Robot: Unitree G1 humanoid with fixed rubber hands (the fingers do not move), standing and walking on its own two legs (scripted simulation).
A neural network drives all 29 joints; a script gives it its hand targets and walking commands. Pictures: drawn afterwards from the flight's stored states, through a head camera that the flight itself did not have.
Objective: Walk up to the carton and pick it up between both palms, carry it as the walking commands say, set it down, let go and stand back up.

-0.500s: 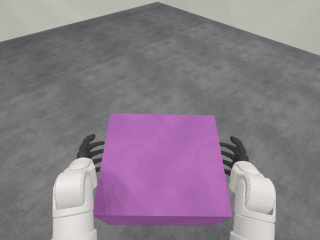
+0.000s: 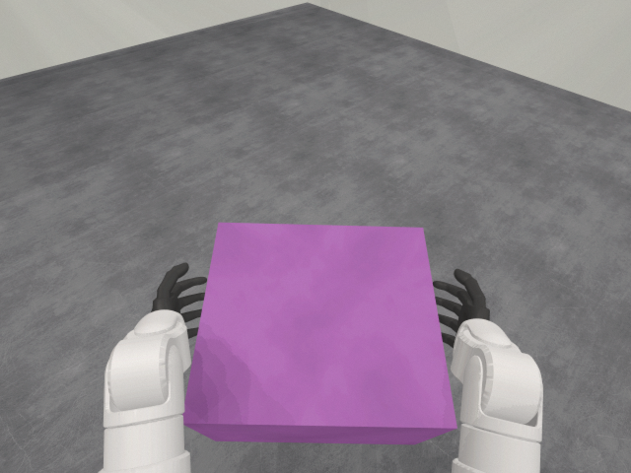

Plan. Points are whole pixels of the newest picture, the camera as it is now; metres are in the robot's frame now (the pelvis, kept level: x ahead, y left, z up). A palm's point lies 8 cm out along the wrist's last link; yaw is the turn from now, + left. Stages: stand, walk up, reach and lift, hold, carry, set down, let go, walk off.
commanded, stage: carry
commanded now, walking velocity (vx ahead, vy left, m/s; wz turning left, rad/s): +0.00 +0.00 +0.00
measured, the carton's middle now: (318, 335) +0.30 +0.00 +0.00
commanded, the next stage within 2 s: hold in 0.26 s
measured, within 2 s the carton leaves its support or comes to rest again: neither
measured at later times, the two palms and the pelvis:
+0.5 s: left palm (156, 339) +0.27 +0.19 +0.05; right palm (446, 345) +0.27 -0.16 +0.05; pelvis +0.00 +0.01 +0.01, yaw +0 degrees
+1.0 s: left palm (167, 330) +0.30 +0.20 +0.02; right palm (442, 342) +0.29 -0.17 +0.02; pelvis +0.00 +0.04 +0.01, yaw -2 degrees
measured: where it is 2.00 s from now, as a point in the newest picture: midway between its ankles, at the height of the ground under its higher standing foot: outside the picture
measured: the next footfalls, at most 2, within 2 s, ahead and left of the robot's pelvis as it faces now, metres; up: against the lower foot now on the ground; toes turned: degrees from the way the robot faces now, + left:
none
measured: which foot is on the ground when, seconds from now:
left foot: down 0.00-1.00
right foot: down 0.00-1.00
